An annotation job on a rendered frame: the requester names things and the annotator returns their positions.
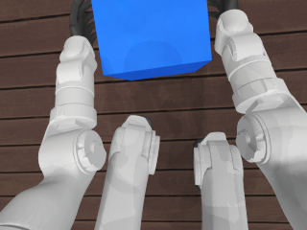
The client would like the right robot forearm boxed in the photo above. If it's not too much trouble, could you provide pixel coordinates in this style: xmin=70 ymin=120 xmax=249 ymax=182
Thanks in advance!
xmin=214 ymin=9 xmax=307 ymax=114

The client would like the robot left foot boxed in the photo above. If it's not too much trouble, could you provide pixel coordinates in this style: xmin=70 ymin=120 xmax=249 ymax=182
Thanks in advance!
xmin=140 ymin=115 xmax=153 ymax=129

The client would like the left robot forearm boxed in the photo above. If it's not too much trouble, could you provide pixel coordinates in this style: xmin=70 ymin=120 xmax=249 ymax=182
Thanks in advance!
xmin=38 ymin=35 xmax=98 ymax=164

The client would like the right robot shin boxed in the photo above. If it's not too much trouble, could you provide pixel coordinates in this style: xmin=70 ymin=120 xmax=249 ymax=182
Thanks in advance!
xmin=199 ymin=131 xmax=244 ymax=186

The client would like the robot right upper arm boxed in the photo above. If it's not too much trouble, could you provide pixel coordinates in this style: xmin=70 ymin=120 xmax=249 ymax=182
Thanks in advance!
xmin=235 ymin=106 xmax=307 ymax=230

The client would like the robot right hand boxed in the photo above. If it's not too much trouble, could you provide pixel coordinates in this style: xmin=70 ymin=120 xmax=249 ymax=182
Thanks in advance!
xmin=206 ymin=0 xmax=240 ymax=20

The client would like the carton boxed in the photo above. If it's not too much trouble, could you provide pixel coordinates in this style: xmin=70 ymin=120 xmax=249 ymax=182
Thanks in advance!
xmin=91 ymin=0 xmax=212 ymax=81

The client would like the robot left upper arm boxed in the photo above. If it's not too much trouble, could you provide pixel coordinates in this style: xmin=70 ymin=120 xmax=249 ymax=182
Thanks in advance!
xmin=0 ymin=127 xmax=106 ymax=230

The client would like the robot left hand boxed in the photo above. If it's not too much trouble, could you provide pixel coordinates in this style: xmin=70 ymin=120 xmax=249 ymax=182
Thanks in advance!
xmin=69 ymin=0 xmax=97 ymax=47

